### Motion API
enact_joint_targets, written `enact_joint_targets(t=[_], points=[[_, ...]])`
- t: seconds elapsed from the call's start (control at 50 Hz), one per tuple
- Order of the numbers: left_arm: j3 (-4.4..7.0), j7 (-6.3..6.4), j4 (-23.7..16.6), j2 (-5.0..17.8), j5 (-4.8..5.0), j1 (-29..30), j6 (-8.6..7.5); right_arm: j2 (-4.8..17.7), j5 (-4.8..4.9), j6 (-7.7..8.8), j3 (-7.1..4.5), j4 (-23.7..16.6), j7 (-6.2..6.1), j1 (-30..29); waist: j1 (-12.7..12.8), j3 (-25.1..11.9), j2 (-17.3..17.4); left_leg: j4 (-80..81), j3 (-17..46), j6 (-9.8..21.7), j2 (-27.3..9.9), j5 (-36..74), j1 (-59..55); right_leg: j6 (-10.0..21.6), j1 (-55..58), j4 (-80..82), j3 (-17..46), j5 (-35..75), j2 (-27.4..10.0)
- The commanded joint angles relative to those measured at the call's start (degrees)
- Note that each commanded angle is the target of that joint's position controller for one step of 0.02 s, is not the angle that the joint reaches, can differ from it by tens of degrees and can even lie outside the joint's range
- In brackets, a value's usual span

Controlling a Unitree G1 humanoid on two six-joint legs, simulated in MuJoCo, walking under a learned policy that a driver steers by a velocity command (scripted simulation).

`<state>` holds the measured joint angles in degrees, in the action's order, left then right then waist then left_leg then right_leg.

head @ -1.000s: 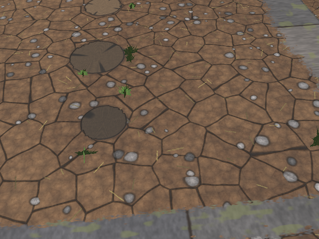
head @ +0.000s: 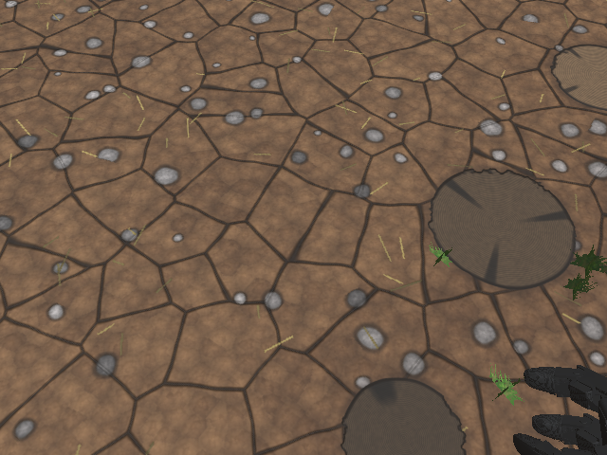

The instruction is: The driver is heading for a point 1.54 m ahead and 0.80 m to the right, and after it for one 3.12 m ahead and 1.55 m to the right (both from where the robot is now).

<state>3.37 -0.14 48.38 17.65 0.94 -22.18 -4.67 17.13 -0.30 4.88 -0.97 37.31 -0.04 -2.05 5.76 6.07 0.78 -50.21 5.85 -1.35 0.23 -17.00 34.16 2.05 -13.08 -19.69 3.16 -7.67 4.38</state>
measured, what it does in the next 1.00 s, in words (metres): walks ahead, turning right: left foot, then right foot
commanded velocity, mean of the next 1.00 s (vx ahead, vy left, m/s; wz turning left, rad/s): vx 0.06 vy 0.00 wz -0.74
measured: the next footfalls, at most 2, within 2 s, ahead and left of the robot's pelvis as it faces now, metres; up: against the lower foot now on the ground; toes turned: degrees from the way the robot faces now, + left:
left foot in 0.14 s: +0.25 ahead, +0.12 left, +0.00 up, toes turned -14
right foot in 0.54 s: +0.13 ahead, -0.13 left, +0.00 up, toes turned -33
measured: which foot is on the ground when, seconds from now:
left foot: up 0.00-0.12, down 0.14-0.54, up 0.56-0.94, down 0.96-1.00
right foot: down 0.00-0.12, up 0.14-0.52, down 0.54-0.98, up 1.00-1.00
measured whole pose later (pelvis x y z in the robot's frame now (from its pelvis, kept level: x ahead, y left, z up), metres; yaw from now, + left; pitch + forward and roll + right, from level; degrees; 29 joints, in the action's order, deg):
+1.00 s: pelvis +0.16 -0.01 -0.02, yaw -46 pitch +2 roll +1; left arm 2.9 1.1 31.3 17.6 -0.1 -7.4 2.5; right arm 16.0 -0.9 0.8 -3.9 42.5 0.4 8.5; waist -0.8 0.5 -2.5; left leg -31.7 1.9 0.4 1.8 -15.2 18.0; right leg 1.0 -20.9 -36.5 11.8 -17.6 6.0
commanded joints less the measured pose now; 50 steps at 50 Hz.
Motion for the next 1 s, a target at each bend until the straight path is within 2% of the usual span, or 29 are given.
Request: enact_joint_targets(t=[0.02, 0.06, 0.1, 0.12, 0.14, 0.16, 0.18, 0.2, 0.22, 0.26, 0.3, 0.36, 0.42, 0.46, 0.5, 0.52, 0.54, 0.56, 0.58, 0.6, 0.62, 0.64, 0.68, 0.76, 0.84, 0.9, 0.96, 0.98, 1.0], points=[[3.67, 1.35, -7.6, 13.0, 0.98, 7.9, 0.15, 4.0, 0.38, -0.60, -0.59, -1.4, -0.07, 6.8, -7.6, -12.2, -6.1, 13.6, -1.3, -1.4, 4.0, 13.2, -18.5, 8.5, -5.5, 2.4, 12.2, 28.5, -10.5], [3.64, 1.90, -8.3, 11.5, 1.53, 7.1, 1.04, 5.8, 0.25, -1.29, -1.41, -2.0, -0.36, 5.2, -7.8, -11.6, -6.6, 18.9, 1.3, -1.0, 3.5, 17.4, -21.0, 5.5, -5.5, -0.3, 15.3, 18.1, -9.6], [3.31, 2.48, -9.6, 9.0, 1.38, 8.2, 1.93, 6.7, -0.26, -1.09, -2.22, -1.8, -0.51, 6.3, -9.2, -11.2, -6.7, 24.6, 1.9, 0.5, 1.7, 21.7, -25.8, 2.4, -7.2, -6.4, 16.7, 9.9, -6.9], [2.59, 2.44, -10.2, 6.0, 1.00, 7.3, 2.28, 7.7, -0.91, -0.98, -2.73, -1.4, -0.84, 8.5, -9.7, -12.2, -4.4, 27.3, 2.9, 2.6, -2.5, 26.0, -30.6, 0.3, -10.2, -13.8, 14.9, 2.2, -3.6], [1.30, 2.27, -10.9, 1.2, -0.20, 3.6, 2.51, 10.2, -1.81, -1.42, -3.15, -1.4, -1.57, 12.3, -8.7, -17.2, 6.9, 25.0, 13.7, 7.9, -16.5, 45.3, -40.9, -2.6, -18.5, -30.1, 8.2, -24.4, 1.4], [0.95, 1.99, -10.4, 1.1, -0.13, -8.1, 2.67, 8.0, -3.07, -2.45, -2.17, -2.6, -1.26, 11.7, -3.4, -23.8, 13.7, 23.2, 24.9, 14.8, -27.2, 55.3, -43.1, -3.7, -21.9, -41.1, 7.1, -37.4, 1.5], [1.81, 1.77, -10.8, 6.0, 0.87, -10.0, 3.42, 8.9, -1.53, -3.57, -3.29, -2.7, -0.98, 8.1, -2.0, -24.6, 15.9, 27.1, 28.8, 19.7, -29.2, 39.0, -41.5, -5.6, -25.4, -49.5, 3.2, -32.6, -3.1], [2.74, 2.38, -10.3, 8.5, 1.43, -5.2, 4.43, 5.4, -0.67, -3.85, -2.79, -3.4, -1.07, 5.7, -3.8, -18.6, 11.1, 29.8, 22.8, 18.3, -23.4, 24.0, -37.0, -6.9, -29.0, -53.8, 1.3, -27.0, -5.7], [3.49, 3.02, -10.0, 9.8, 1.42, -2.3, 5.65, 3.6, -0.58, -4.02, -2.29, -3.5, -1.21, 3.4, -4.2, -14.9, 7.1, 31.5, 16.2, 15.4, -19.2, 16.0, -31.3, -7.7, -28.7, -54.6, 1.3, -22.5, -7.2], [3.74, 3.34, -11.3, 8.7, 0.57, -0.8, 7.38, 3.9, -1.08, -4.05, -2.50, -3.1, -1.46, 0.1, -2.7, -10.6, 6.9, 33.2, 6.8, 13.9, -15.2, 17.9, -21.5, -9.1, -24.3, -55.3, -0.2, -17.5, -8.2], [2.95, 2.99, -13.7, 5.3, 0.37, 1.7, 7.39, 4.6, -1.32, -3.70, -3.17, -1.9, -2.11, 1.5, -3.3, -10.5, 6.6, 34.3, 1.7, 14.3, -14.6, 20.3, -20.7, -9.0, -22.7, -50.3, -1.7, -14.3, -9.0], [1.95, 1.81, -16.1, 3.2, 0.20, 5.8, 6.98, 5.8, -0.85, -3.72, -4.05, -0.5, -2.73, 3.3, -4.7, -12.9, 5.7, 33.7, -1.5, 15.6, -16.9, 23.9, -24.4, -7.9, -20.5, -40.6, -2.2, -11.2, -10.6], [1.95, 0.27, -17.3, 4.1, 0.30, 7.3, 7.32, 8.2, -0.36, -4.04, -5.15, -0.1, -2.26, 2.9, -4.7, -13.5, 7.1, 33.1, -5.7, 14.3, -18.4, 23.9, -23.5, -5.8, -13.6, -31.6, -4.4, -8.9, -10.2], [2.48, -0.52, -18.0, 5.5, 0.42, 8.2, 8.04, 9.4, 0.53, -3.86, -5.88, 0.5, -1.51, 3.8, -4.9, -12.9, 7.8, 31.6, -7.4, 12.7, -19.4, 22.5, -24.3, -4.1, -10.6, -26.1, -6.1, -9.3, -9.4], [3.09, -1.00, -18.1, 5.8, 0.38, 7.5, 8.72, 9.6, 1.69, -3.69, -6.28, 1.0, -0.88, 4.2, -3.7, -12.7, 7.0, 27.4, -9.9, 9.5, -19.5, 19.0, -24.4, -1.8, -5.6, -16.9, -7.9, -6.3, -7.8], [3.73, -0.68, -17.5, 6.5, 0.18, 6.2, 8.88, 8.4, 2.09, -3.69, -6.19, 1.8, -0.62, 5.9, -3.3, -12.6, 5.1, 22.8, -12.1, 6.6, -17.7, 13.8, -22.1, 0.0, -0.9, -12.3, -7.9, -3.2, -6.0], [5.09, 0.07, -16.7, 9.9, -0.10, 2.9, 8.78, 6.1, 1.55, -3.94, -5.83, 3.2, -0.18, 9.4, -2.9, -11.3, -2.8, 12.4, -16.0, 2.2, -13.5, 5.2, -14.6, 3.1, 6.6, -5.9, -1.6, 7.5, -7.9], [6.90, 1.15, -18.4, 18.9, -0.42, 2.1, 8.41, 3.6, -1.16, -4.26, -5.04, 0.5, 0.10, 10.3, -5.7, -9.7, -23.2, -8.2, -18.7, -4.1, -4.8, -21.0, 5.7, 11.8, 15.5, -4.5, 22.5, 29.1, -23.3], [6.35, 0.40, -20.5, 18.1, -2.73, 3.0, 6.60, 5.4, -1.60, -4.00, -5.35, -2.1, -0.62, 2.7, -1.0, -14.7, -18.0, -17.8, -5.2, -3.7, -0.7, -21.8, 10.3, 18.6, 11.5, -1.0, 30.1, 23.8, -26.0], [5.82, -0.10, -20.0, 16.3, -2.93, 4.4, 5.34, 7.0, -0.06, -4.07, -5.84, -2.5, -1.20, 0.4, -1.5, -13.2, -11.9, -20.2, -2.3, -1.9, -1.2, -16.5, 10.9, 16.5, 10.2, 0.3, 25.1, 17.6, -23.2], [5.51, 0.31, -19.8, 14.8, -1.58, 7.4, 4.88, 6.9, 0.32, -4.02, -5.95, -1.9, -1.80, 1.9, -4.0, -11.4, -9.3, -18.3, -1.1, -0.8, -1.7, -10.7, 11.1, 13.2, 8.5, 0.1, 21.7, 13.4, -20.1], [4.74, 0.83, -20.5, 12.4, -0.32, 10.3, 5.24, 7.5, -0.25, -4.11, -6.17, -0.7, -2.34, 3.8, -5.5, -11.2, -7.6, -16.5, -0.5, -0.9, -2.4, -7.2, 10.3, 11.0, 7.2, -0.6, 19.4, 11.9, -18.5], [3.91, 1.85, -21.9, 10.9, -0.45, 13.6, 6.06, 7.3, -0.77, -3.91, -6.23, 0.1, -2.13, 5.7, -7.3, -12.7, -8.3, -14.9, -0.9, -1.7, -0.6, -2.7, 4.4, 10.0, 2.7, -1.6, 16.8, 14.6, -15.6], [3.65, 2.76, -21.7, 10.2, -0.53, 12.7, 6.43, 4.5, 0.19, -3.87, -4.87, 1.5, -1.28, 6.2, -6.0, -14.8, -7.9, -2.5, -1.1, -3.3, 1.0, 0.9, 0.2, 9.3, 4.3, -4.1, 16.2, 14.4, -14.1], [3.26, 2.10, -21.5, 10.2, -1.26, 12.6, 6.82, 4.9, 0.51, -4.11, -4.50, 1.3, -0.36, 6.1, -4.5, -13.9, -10.2, 4.1, -1.8, -3.0, 0.9, -1.2, -6.6, 10.2, 0.6, -5.0, 19.3, 12.3, -14.6], [2.65, 1.37, -21.1, 9.4, -1.16, 13.2, 6.87, 5.4, 0.64, -3.79, -4.54, 0.8, 0.14, 6.7, -4.1, -12.7, -11.0, 9.1, -2.2, -1.8, 0.6, -3.3, -9.7, 10.5, 0.5, -6.3, 22.5, 13.3, -14.7], [1.84, 1.33, -20.5, 7.5, -0.46, 14.2, 6.75, 4.9, -0.04, -2.93, -4.45, 1.2, 0.74, 10.0, -6.7, -11.6, -9.3, 25.9, -2.2, 1.1, -1.0, 10.7, -20.5, 6.5, -2.6, -8.6, 22.0, 6.4, -10.9], [1.15, 1.39, -20.3, 5.2, -1.40, 12.0, 6.39, 7.8, -1.29, -2.82, -4.85, 0.4, 0.51, 10.3, -5.2, -12.3, -2.1, 28.5, 5.4, 3.6, -8.7, 19.6, -25.0, 2.9, -5.8, -14.3, 17.9, -3.6, -6.7], [0.99, 1.29, -20.6, 4.3, -1.44, 9.1, 5.93, 10.7, -2.07, -3.14, -5.21, 1.0, 0.21, 8.2, -0.9, -10.6, 11.3, 29.7, 14.5, 11.6, -16.2, 28.0, -23.9, -0.8, -10.2, -20.5, 8.5, -17.8, 1.1]])
Velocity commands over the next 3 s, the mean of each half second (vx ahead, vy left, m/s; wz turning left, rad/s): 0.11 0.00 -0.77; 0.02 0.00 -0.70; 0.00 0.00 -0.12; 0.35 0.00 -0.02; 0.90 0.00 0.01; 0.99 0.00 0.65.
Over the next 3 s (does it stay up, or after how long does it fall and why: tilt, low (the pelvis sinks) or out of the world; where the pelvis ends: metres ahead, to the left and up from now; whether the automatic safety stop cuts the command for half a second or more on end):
stays up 0.83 -0.64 -0.02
